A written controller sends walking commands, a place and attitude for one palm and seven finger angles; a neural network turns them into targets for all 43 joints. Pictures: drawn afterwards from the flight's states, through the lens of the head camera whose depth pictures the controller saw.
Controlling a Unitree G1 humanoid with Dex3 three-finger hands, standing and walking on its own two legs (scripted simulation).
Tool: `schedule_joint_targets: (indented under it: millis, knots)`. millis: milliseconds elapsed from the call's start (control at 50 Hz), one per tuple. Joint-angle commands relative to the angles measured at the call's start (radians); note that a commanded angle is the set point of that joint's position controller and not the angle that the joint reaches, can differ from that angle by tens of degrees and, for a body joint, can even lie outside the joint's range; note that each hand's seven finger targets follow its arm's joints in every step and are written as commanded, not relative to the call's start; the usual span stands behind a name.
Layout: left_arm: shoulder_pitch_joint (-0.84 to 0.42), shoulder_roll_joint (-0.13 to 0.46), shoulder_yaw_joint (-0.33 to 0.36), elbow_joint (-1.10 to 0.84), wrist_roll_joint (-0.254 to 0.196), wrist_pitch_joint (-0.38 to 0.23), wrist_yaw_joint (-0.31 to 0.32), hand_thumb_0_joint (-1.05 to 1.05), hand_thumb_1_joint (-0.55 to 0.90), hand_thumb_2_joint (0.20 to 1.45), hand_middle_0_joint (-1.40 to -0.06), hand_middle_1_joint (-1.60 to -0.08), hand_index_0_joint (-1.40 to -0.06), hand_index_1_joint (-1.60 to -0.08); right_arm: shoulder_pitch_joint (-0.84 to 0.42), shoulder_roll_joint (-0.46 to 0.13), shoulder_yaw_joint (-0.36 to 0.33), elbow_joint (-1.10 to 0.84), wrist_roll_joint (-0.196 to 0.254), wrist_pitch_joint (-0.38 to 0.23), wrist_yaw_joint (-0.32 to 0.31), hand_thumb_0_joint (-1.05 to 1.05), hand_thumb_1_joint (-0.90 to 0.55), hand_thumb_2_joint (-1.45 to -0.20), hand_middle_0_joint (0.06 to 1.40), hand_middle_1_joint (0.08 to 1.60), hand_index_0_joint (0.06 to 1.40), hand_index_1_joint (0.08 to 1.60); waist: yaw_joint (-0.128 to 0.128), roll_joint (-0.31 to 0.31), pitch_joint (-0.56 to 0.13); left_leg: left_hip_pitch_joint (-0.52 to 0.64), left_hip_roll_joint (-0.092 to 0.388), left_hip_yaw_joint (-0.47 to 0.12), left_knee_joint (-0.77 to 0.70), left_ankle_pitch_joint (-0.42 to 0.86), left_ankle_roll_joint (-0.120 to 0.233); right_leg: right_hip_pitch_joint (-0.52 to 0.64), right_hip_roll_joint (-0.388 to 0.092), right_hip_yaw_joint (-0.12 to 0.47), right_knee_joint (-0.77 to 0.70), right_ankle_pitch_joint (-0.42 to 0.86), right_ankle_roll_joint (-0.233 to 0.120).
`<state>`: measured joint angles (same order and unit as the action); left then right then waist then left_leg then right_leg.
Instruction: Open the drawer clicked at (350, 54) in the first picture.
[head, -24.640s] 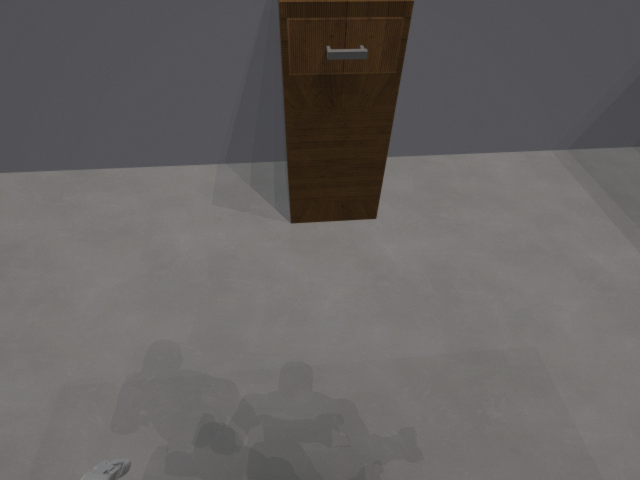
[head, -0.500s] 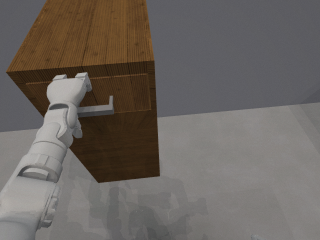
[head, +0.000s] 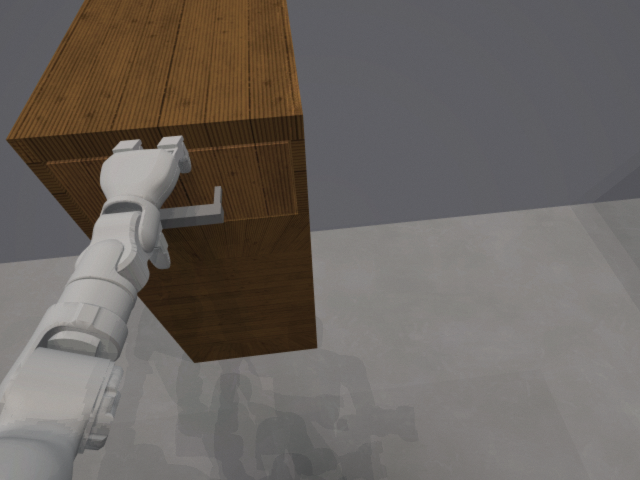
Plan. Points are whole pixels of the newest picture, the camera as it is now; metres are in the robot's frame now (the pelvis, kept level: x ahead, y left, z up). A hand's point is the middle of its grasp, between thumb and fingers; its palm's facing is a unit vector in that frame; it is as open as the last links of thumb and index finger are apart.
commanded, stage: re-aim the fingers above the handle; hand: left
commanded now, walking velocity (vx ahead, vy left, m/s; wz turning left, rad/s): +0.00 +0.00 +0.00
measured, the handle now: (183, 206) +0.51 +0.22 +0.01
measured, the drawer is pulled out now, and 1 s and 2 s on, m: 0.00 0.00 0.00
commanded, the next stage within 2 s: lower the fingers behind the handle in 1.52 s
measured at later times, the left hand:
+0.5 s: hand (162, 202) +0.46 +0.22 +0.08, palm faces +0.02 -0.02 -1.00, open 13.8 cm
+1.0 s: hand (154, 203) +0.46 +0.23 +0.07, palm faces +0.01 -0.02 -1.00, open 13.8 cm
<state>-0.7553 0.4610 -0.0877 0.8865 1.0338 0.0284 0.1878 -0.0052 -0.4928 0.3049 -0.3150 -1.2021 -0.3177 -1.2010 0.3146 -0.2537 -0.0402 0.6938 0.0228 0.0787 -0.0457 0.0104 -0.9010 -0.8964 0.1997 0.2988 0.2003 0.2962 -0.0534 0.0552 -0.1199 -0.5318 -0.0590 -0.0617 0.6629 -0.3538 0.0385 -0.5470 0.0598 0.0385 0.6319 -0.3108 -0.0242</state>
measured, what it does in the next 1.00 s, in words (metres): stands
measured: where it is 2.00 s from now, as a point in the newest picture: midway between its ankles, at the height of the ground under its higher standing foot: outside the picture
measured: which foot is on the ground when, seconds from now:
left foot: down 0.00-1.00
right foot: down 0.00-1.00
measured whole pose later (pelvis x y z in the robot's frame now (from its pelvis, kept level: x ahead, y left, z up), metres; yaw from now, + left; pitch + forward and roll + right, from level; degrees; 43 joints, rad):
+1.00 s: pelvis +0.00 +0.00 +0.00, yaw +0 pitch +14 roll -1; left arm -0.75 0.48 -0.08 0.87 1.04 -0.03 0.20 -0.01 -0.49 0.30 -0.32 -1.20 -0.32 -1.20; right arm 0.32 -0.27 -0.05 0.70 0.02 0.06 -0.05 0.01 -0.90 -0.90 0.20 0.30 0.20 0.30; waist -0.05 0.05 -0.12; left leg -0.55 -0.06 -0.07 0.68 -0.37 0.04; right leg -0.56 0.06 0.03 0.64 -0.32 -0.03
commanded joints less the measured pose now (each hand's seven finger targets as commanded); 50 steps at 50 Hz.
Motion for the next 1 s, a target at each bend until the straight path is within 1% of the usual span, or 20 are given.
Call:
schedule_joint_targets:
  millis: [0, 40, 60, 100, 140, 200, 260, 320, 340, 420, 480, 540, 680, 720, 760, 820, 840, 860, 940, 980]
  knots:
    - [-0.411, 0.260, 0.108, -0.164, 0.014, -0.022, 0.053, 0.000, -0.500, 0.300, -0.300, -1.200, -0.300, -1.200, 0.039, -0.138, -0.045, -0.100, -0.001, -0.027, -0.011, 0.000, -0.900, -0.900, 0.200, 0.300, 0.200, 0.300, 0.008, -0.022, -0.331, 0.139, 0.024, 0.045, -0.048, 0.416, 0.004, 0.194, -0.008, -0.041, -0.035, 0.327, -0.022]
    - [-0.375, 0.319, 0.167, -0.163, 0.023, -0.016, 0.074, 0.000, -0.500, 0.300, -0.300, -1.200, -0.300, -1.200, 0.031, -0.141, -0.043, -0.108, -0.004, -0.027, -0.007, 0.000, -0.900, -0.900, 0.200, 0.300, 0.200, 0.300, 0.036, -0.030, -0.348, 0.115, 0.022, 0.052, -0.055, 0.420, 0.005, 0.240, -0.008, -0.035, -0.034, 0.339, -0.027]
    - [-0.356, 0.334, 0.175, -0.146, 0.031, -0.007, 0.084, 0.000, -0.500, 0.300, -0.300, -1.200, -0.300, -1.200, 0.029, -0.138, -0.041, -0.111, -0.002, -0.025, -0.007, 0.000, -0.900, -0.900, 0.200, 0.300, 0.200, 0.300, 0.039, -0.022, -0.343, 0.100, 0.021, 0.056, -0.056, 0.408, 0.003, 0.242, -0.010, -0.032, -0.028, 0.341, -0.026]
    - [-0.367, 0.290, 0.140, -0.165, 0.033, 0.008, 0.097, 0.000, -0.500, 0.300, -0.300, -1.200, -0.300, -1.200, 0.026, -0.135, -0.042, -0.117, -0.001, -0.030, -0.002, 0.000, -0.900, -0.900, 0.200, 0.300, 0.200, 0.300, 0.033, -0.010, -0.342, 0.110, 0.023, 0.061, -0.060, 0.407, 0.002, 0.229, -0.008, -0.039, -0.032, 0.333, -0.025]
    - [-0.354, 0.339, 0.179, -0.151, 0.032, 0.018, 0.101, 0.000, -0.500, 0.300, -0.300, -1.200, -0.300, -1.200, 0.026, -0.144, -0.045, -0.116, -0.001, -0.029, -0.005, 0.000, -0.900, -0.900, 0.200, 0.300, 0.200, 0.300, 0.033, -0.047, -0.353, 0.099, 0.025, 0.065, -0.061, 0.402, 0.006, 0.259, -0.008, -0.031, -0.038, 0.344, -0.022]
    - [-0.382, 0.285, 0.124, -0.202, 0.022, 0.018, 0.089, 0.000, -0.500, 0.300, -0.300, -1.200, -0.300, -1.200, 0.030, -0.144, -0.052, -0.122, 0.005, -0.035, -0.006, 0.000, -0.900, -0.900, 0.200, 0.300, 0.200, 0.300, 0.012, -0.038, -0.387, 0.143, 0.025, 0.066, -0.059, 0.412, 0.011, 0.255, -0.010, -0.029, -0.043, 0.357, -0.016]
    - [-0.458, 0.196, 0.039, -0.246, 0.005, 0.001, 0.065, 0.000, -0.500, 0.300, -0.300, -1.200, -0.300, -1.200, 0.042, -0.144, -0.060, -0.107, 0.007, -0.045, -0.010, 0.000, -0.900, -0.900, 0.200, 0.300, 0.200, 0.300, -0.031, -0.012, -0.375, 0.212, 0.032, 0.050, -0.050, 0.430, 0.014, 0.186, -0.006, -0.035, -0.056, 0.327, -0.013]
    - [-0.507, 0.183, 0.017, -0.256, 0.006, -0.016, 0.054, 0.000, -0.500, 0.300, -0.300, -1.200, -0.300, -1.200, 0.046, -0.142, -0.060, -0.092, 0.007, -0.050, -0.016, 0.000, -0.900, -0.900, 0.200, 0.300, 0.200, 0.300, -0.044, 0.016, -0.352, 0.246, 0.032, 0.035, -0.046, 0.417, 0.010, 0.131, -0.004, -0.039, -0.061, 0.282, -0.017]
    - [-0.542, 0.179, 0.011, -0.293, 0.004, -0.028, 0.051, 0.000, -0.500, 0.300, -0.300, -1.200, -0.300, -1.200, 0.050, -0.143, -0.062, -0.089, 0.003, -0.053, -0.017, 0.000, -0.900, -0.900, 0.200, 0.300, 0.200, 0.300, -0.045, 0.030, -0.376, 0.268, 0.033, 0.028, -0.043, 0.452, 0.006, 0.130, -0.004, -0.041, -0.059, 0.287, -0.020]
    - [-0.517, 0.196, 0.043, -0.212, 0.015, -0.021, 0.072, 0.000, -0.500, 0.300, -0.300, -1.200, -0.300, -1.200, 0.051, -0.136, -0.054, -0.074, 0.001, -0.050, -0.012, 0.000, -0.900, -0.900, 0.200, 0.300, 0.200, 0.300, -0.028, 0.043, -0.346, 0.244, 0.030, 0.024, -0.038, 0.449, -0.006, 0.103, 0.000, -0.053, -0.043, 0.271, -0.027]
    - [-0.468, 0.323, 0.151, -0.120, 0.034, 0.008, 0.096, 0.000, -0.500, 0.300, -0.300, -1.200, -0.300, -1.200, 0.043, -0.140, -0.039, -0.079, -0.003, -0.039, -0.011, 0.000, -0.900, -0.900, 0.200, 0.300, 0.200, 0.300, 0.013, 0.002, -0.337, 0.146, 0.022, 0.033, -0.050, 0.414, -0.005, 0.168, -0.003, -0.051, -0.026, 0.287, -0.032]
    - [-0.393, 0.323, 0.165, -0.108, 0.038, 0.038, 0.099, 0.000, -0.500, 0.300, -0.300, -1.200, -0.300, -1.200, 0.029, -0.139, -0.037, -0.104, -0.009, -0.033, -0.004, 0.000, -0.900, -0.900, 0.200, 0.300, 0.200, 0.300, 0.041, -0.018, -0.389, 0.127, 0.022, 0.051, -0.051, 0.471, -0.004, 0.244, -0.007, -0.046, -0.019, 0.363, -0.029]
    - [-0.391, 0.324, 0.138, -0.111, 0.028, 0.052, 0.066, 0.000, -0.500, 0.300, -0.300, -1.200, -0.300, -1.200, 0.024, -0.148, -0.037, -0.127, 0.006, -0.021, -0.015, 0.000, -0.900, -0.900, 0.200, 0.300, 0.200, 0.300, 0.010, -0.099, -0.331, 0.090, 0.021, 0.069, -0.066, 0.359, 0.011, 0.260, -0.014, -0.031, -0.052, 0.342, -0.010]
    - [-0.423, 0.325, 0.127, -0.150, 0.025, 0.025, 0.051, 0.000, -0.500, 0.300, -0.300, -1.200, -0.300, -1.200, 0.028, -0.148, -0.041, -0.128, 0.008, -0.027, -0.022, 0.000, -0.900, -0.900, 0.200, 0.300, 0.200, 0.300, 0.001, -0.064, -0.343, 0.108, 0.020, 0.068, -0.063, 0.358, 0.015, 0.255, -0.017, -0.024, -0.054, 0.343, -0.010]
    - [-0.487, 0.244, 0.051, -0.206, 0.015, -0.012, 0.033, 0.000, -0.500, 0.300, -0.300, -1.200, -0.300, -1.200, 0.039, -0.143, -0.048, -0.122, 0.007, -0.036, -0.026, 0.000, -0.900, -0.900, 0.200, 0.300, 0.200, 0.300, -0.033, -0.020, -0.358, 0.167, 0.023, 0.059, -0.052, 0.368, 0.018, 0.206, -0.015, -0.025, -0.059, 0.320, -0.010]
    - [-0.518, 0.248, 0.054, -0.266, 0.011, -0.060, 0.030, 0.000, -0.500, 0.300, -0.300, -1.200, -0.300, -1.200, 0.058, -0.141, -0.055, -0.103, 0.002, -0.047, -0.031, 0.000, -0.900, -0.900, 0.200, 0.300, 0.200, 0.300, -0.038, 0.033, -0.394, 0.228, 0.025, 0.045, -0.029, 0.416, 0.015, 0.165, -0.010, -0.024, -0.050, 0.321, -0.015]
    - [-0.541, 0.208, 0.022, -0.294, 0.005, -0.074, 0.026, 0.000, -0.500, 0.300, -0.300, -1.200, -0.300, -1.200, 0.067, -0.138, -0.060, -0.098, -0.003, -0.051, -0.029, 0.000, -0.900, -0.900, 0.200, 0.300, 0.200, 0.300, -0.048, 0.042, -0.409, 0.259, 0.028, 0.036, -0.021, 0.465, 0.012, 0.148, -0.007, -0.031, -0.048, 0.329, -0.016]
    - [-0.509, 0.219, 0.045, -0.280, -0.002, -0.079, 0.031, 0.000, -0.500, 0.300, -0.300, -1.200, -0.300, -1.200, 0.073, -0.135, -0.062, -0.090, -0.002, -0.052, -0.026, 0.000, -0.900, -0.900, 0.200, 0.300, 0.200, 0.300, -0.036, 0.071, -0.412, 0.272, 0.029, 0.037, -0.014, 0.482, 0.009, 0.137, -0.005, -0.032, -0.045, 0.327, -0.017]
    - [-0.498, 0.266, 0.097, -0.215, 0.003, -0.062, 0.061, 0.000, -0.500, 0.300, -0.300, -1.200, -0.300, -1.200, 0.072, -0.142, -0.054, -0.075, -0.002, -0.043, -0.015, 0.000, -0.900, -0.900, 0.200, 0.300, 0.200, 0.300, -0.021, 0.022, -0.371, 0.196, 0.025, 0.031, -0.021, 0.468, 0.001, 0.146, -0.001, -0.044, -0.033, 0.327, -0.025]
    - [-0.449, 0.295, 0.135, -0.165, 0.016, -0.034, 0.085, 0.000, -0.500, 0.300, -0.300, -1.200, -0.300, -1.200, 0.067, -0.142, -0.052, -0.073, -0.003, -0.039, -0.008, 0.000, -0.900, -0.900, 0.200, 0.300, 0.200, 0.300, 0.003, 0.020, -0.361, 0.167, 0.026, 0.037, -0.025, 0.470, -0.002, 0.155, -0.001, -0.048, -0.020, 0.335, -0.028]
